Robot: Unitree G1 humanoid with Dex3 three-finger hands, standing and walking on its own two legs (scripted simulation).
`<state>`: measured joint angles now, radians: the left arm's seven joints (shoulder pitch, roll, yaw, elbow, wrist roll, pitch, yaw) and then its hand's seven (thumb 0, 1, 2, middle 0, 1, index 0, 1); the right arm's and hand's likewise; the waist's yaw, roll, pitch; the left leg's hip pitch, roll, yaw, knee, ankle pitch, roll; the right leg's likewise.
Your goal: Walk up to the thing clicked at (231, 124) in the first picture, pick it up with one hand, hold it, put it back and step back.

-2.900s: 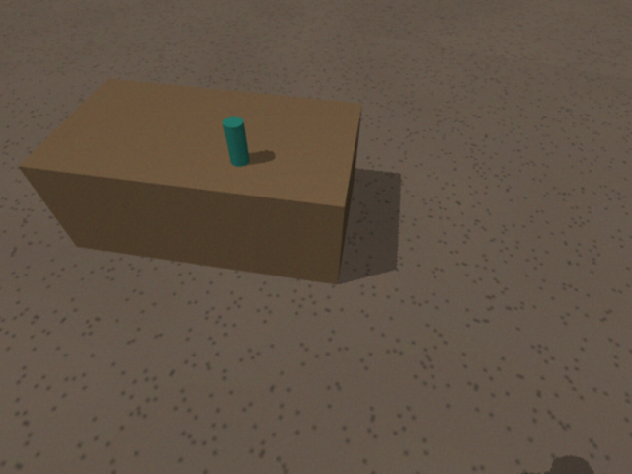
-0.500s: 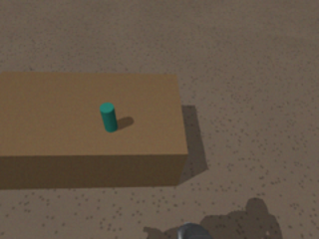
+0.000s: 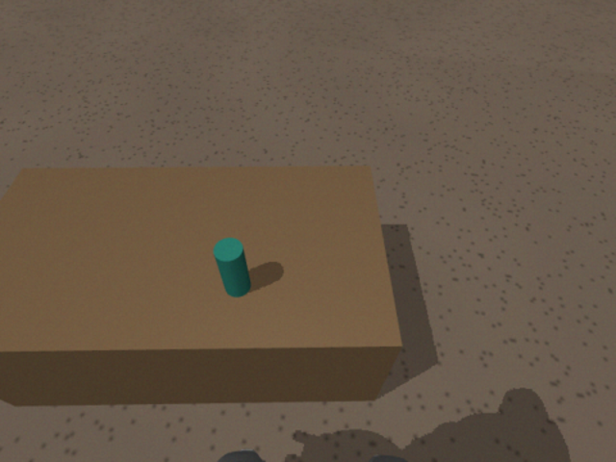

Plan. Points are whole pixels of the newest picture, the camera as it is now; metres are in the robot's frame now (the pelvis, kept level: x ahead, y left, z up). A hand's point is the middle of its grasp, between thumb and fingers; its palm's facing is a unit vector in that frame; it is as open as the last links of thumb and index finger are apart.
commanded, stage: walk up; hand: left
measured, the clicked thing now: (233, 268) +0.54 +0.18 -0.25
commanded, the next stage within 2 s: stand in 1.18 s
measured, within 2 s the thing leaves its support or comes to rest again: neither
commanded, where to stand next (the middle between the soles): +0.08 -0.03 m, yaw +1 degrees
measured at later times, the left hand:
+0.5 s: hand out of the picture +0.10 +0.25 -0.13, palm faces -0.01 -0.94 -0.34, open 7.4 cm
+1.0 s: hand out of the picture +0.13 +0.25 -0.12, palm faces -0.01 -0.95 -0.31, open 7.4 cm
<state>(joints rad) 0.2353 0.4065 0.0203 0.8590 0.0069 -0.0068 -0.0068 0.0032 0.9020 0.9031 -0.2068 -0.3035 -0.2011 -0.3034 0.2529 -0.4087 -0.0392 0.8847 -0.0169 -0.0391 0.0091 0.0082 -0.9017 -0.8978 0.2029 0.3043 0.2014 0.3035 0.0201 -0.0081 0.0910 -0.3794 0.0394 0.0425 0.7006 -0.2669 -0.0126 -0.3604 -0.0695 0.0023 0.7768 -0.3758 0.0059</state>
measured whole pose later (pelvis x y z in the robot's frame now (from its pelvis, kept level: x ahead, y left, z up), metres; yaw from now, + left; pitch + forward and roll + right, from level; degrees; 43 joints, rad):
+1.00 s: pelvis +0.03 +0.00 +0.03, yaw +1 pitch -2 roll +0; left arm 0.05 0.35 0.02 1.13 0.01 0.03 -0.02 0.00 0.91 0.90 -0.20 -0.30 -0.20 -0.30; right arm 0.10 -0.36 0.01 1.15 -0.01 -0.03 0.00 0.01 -0.90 -0.90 0.20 0.30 0.20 0.30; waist -0.01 -0.02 0.06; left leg -0.19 0.05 0.03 0.37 -0.15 -0.03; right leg -0.11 -0.03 -0.02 0.37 -0.22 0.02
